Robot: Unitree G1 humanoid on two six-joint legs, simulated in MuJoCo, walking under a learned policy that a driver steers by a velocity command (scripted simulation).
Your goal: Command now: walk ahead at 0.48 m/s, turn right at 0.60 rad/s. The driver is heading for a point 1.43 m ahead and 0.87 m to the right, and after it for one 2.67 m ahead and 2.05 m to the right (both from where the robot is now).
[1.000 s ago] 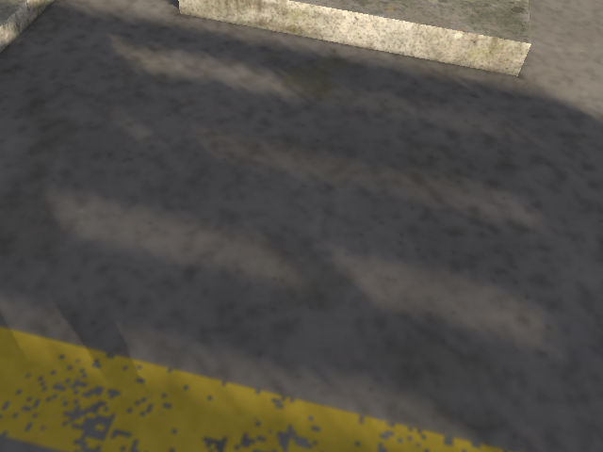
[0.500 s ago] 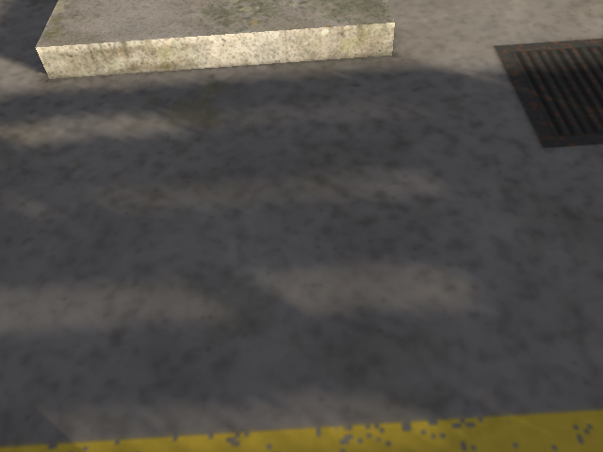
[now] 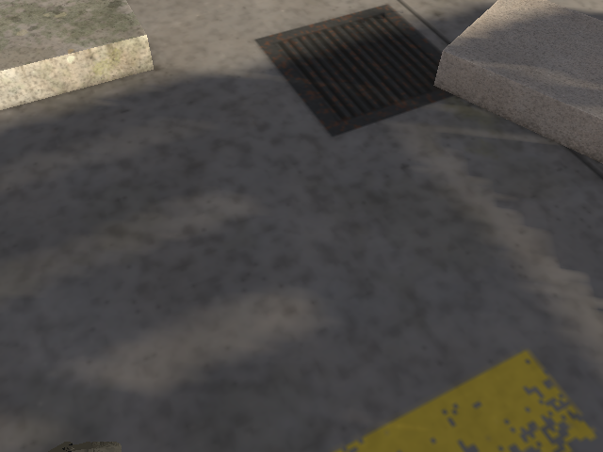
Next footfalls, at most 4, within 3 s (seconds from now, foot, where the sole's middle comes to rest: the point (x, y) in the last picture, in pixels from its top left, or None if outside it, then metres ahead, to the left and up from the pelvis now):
0.12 right None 0.24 -0.14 -0.77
0.64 left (265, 400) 0.58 0.04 -0.77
1.20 right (386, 313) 0.79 -0.27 -0.77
1.66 left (361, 206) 1.14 -0.26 -0.77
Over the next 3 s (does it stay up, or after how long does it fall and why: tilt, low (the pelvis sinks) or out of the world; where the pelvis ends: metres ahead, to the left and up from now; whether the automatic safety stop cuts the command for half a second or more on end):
stays up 1.30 -0.80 0.01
